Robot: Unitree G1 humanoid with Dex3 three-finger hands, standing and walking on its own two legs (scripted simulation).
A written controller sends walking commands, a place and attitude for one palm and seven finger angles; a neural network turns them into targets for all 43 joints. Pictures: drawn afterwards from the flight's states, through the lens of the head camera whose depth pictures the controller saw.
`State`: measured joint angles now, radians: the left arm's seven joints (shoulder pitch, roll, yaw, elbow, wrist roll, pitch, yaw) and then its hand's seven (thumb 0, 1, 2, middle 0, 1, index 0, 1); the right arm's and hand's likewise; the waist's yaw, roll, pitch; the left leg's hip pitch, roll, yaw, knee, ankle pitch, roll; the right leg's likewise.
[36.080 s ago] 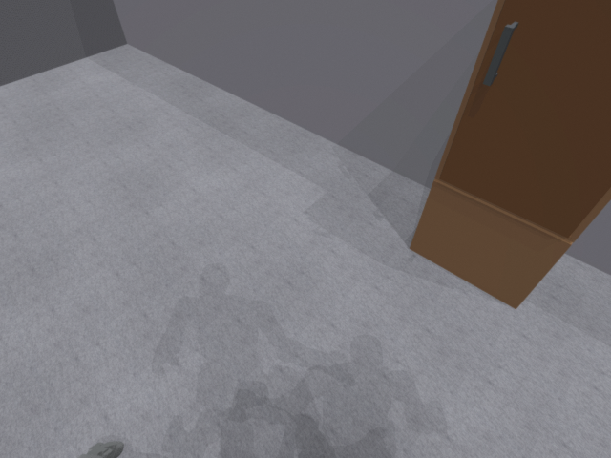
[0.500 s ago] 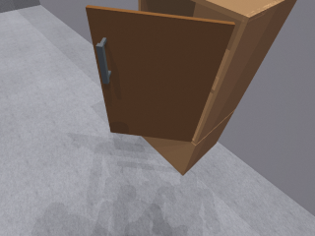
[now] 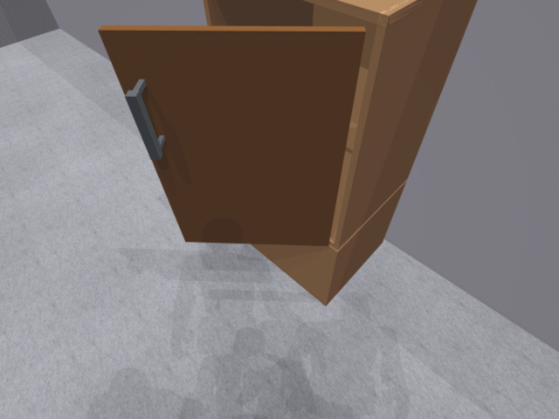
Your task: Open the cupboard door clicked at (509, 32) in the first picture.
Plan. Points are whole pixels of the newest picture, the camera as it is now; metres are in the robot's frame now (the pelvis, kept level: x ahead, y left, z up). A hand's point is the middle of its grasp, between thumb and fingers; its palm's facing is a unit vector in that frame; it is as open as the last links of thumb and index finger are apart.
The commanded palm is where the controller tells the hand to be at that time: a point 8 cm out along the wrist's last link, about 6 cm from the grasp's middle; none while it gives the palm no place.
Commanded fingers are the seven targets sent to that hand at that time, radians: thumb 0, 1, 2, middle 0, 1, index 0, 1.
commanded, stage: come to a stop and stand still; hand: left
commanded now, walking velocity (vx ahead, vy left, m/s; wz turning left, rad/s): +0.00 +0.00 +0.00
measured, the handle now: (148, 121) +0.58 +0.28 +0.10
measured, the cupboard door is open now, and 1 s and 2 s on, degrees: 41 41 41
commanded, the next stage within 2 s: look again from close up in 0.28 s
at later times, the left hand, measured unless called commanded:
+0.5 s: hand out of the picture +0.05 +0.23 -0.16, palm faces +0.02 -0.95 -0.31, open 7.3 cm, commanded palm none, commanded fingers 0.00 0.90 0.90 -0.20 -0.30 -0.20 -0.30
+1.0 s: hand out of the picture -0.04 +0.23 -0.16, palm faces +0.00 -0.97 -0.26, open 7.4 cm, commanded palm none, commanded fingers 0.00 0.90 0.90 -0.20 -0.30 -0.20 -0.30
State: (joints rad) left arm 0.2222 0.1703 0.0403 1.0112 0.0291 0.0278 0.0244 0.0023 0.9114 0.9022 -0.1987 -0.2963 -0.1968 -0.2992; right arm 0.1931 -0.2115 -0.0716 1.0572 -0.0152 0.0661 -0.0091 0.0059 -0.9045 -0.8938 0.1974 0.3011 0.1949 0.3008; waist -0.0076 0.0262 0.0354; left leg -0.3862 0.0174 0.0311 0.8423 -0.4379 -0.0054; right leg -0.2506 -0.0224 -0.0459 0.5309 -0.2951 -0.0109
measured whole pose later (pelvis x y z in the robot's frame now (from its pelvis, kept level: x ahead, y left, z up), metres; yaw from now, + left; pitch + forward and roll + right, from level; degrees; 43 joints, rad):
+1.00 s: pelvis -0.06 +0.01 +0.01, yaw +0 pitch -3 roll +0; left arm 0.27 0.26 -0.01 1.06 0.02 0.01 0.01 0.01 0.91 0.90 -0.20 -0.30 -0.20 -0.30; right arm 0.25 -0.26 -0.01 1.08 -0.02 0.00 0.00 0.01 -0.90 -0.89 0.20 0.30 0.20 0.30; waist 0.00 -0.01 0.02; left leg -0.19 -0.03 0.04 0.42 -0.18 0.04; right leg -0.22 -0.04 -0.04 0.41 -0.14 0.01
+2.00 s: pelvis +0.06 +0.06 -0.01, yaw -1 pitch -3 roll -1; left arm 0.20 0.16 0.06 0.99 0.01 0.04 0.05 -0.01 0.95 0.90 -0.20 -0.30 -0.20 -0.30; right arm 0.26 -0.13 -0.05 1.05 -0.03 0.00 -0.04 0.01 -0.92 -0.89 0.20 0.30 0.19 0.30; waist 0.00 -0.03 0.07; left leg -0.28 0.02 0.11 0.62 -0.30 0.04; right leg -0.28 -0.07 -0.09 0.64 -0.33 0.01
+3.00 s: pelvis +0.03 +0.08 +0.00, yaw +1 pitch +0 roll -1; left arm 0.33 0.14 0.01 1.06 0.03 0.00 0.04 0.00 0.91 0.90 -0.20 -0.30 -0.20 -0.30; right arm 0.37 -0.13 -0.01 1.07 -0.02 0.01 -0.01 0.01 -0.90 -0.89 0.20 0.30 0.19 0.30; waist -0.03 0.06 -0.02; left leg -0.34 -0.04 0.09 0.54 -0.21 0.09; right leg -0.28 -0.05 -0.04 0.58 -0.32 -0.02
